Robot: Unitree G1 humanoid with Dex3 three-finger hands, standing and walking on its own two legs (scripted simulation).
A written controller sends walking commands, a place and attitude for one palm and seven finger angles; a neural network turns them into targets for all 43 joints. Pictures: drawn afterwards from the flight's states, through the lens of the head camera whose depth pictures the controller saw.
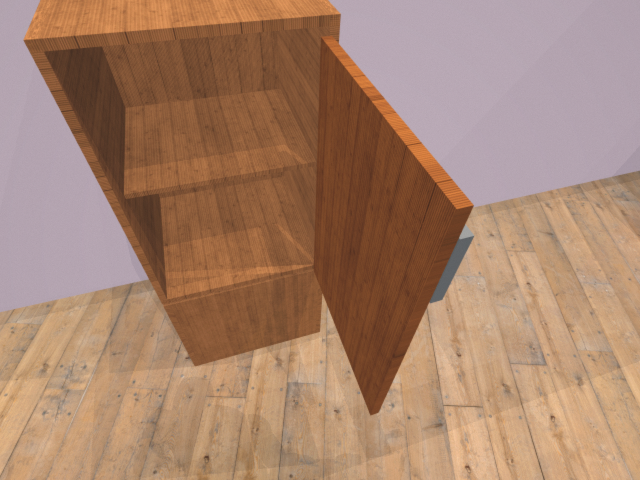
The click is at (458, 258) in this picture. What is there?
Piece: cupboard door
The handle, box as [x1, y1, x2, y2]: [430, 224, 473, 302]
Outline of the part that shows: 465,224 432,295 430,302 442,298 473,237 473,234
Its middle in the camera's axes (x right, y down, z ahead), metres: +0.15 +0.04 +0.51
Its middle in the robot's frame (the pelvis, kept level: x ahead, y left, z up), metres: +0.37 -0.12 +0.07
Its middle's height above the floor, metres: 0.84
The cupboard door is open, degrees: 91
